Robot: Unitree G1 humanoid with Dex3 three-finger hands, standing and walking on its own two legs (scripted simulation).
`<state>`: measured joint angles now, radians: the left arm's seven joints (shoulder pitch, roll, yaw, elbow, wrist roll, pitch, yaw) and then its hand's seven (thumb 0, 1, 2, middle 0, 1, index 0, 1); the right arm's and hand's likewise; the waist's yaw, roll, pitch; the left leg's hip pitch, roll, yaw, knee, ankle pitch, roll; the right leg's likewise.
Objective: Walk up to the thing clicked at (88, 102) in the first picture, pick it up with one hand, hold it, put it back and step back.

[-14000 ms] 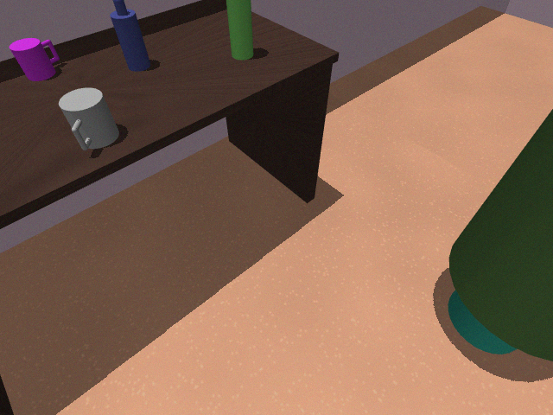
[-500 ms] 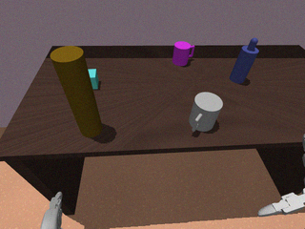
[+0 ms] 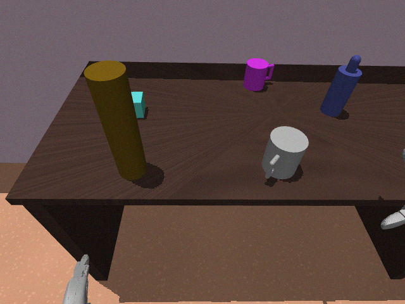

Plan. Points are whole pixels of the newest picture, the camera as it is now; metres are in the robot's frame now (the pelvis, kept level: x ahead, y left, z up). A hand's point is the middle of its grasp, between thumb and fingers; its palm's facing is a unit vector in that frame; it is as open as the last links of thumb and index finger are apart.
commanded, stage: go down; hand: right
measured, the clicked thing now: (280, 156) +0.45 -0.19 +0.01
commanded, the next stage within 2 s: none
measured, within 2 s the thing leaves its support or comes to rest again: neither
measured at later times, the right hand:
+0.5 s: hand out of the picture +0.33 -0.36 +0.14, palm faces +0.15 +0.99 +0.01, open 17.5 cm
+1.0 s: hand out of the picture +0.35 -0.38 +0.14, palm faces +0.17 +0.98 +0.01, open 17.5 cm
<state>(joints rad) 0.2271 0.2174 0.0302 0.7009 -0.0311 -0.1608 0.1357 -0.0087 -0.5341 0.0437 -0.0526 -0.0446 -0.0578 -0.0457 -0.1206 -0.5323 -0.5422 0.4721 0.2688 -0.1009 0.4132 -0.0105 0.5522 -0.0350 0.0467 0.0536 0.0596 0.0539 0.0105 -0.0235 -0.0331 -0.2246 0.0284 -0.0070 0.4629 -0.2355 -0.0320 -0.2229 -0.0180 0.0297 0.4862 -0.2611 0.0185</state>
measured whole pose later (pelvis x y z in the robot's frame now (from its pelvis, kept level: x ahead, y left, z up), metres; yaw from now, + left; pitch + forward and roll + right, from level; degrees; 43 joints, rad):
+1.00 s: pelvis +0.01 +0.00 -0.01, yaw +0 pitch +7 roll +2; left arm 0.23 0.25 -0.05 0.64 0.00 -0.25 0.21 -0.01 -0.53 0.06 -0.05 -0.05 -0.06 -0.05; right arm -0.49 -0.79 -0.63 0.95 0.26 -0.09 0.62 -0.01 0.54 -0.05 0.04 0.05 0.05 0.05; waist 0.05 0.01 -0.08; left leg -0.41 0.01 0.01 0.56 -0.28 -0.03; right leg -0.44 -0.03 0.05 0.64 -0.33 0.02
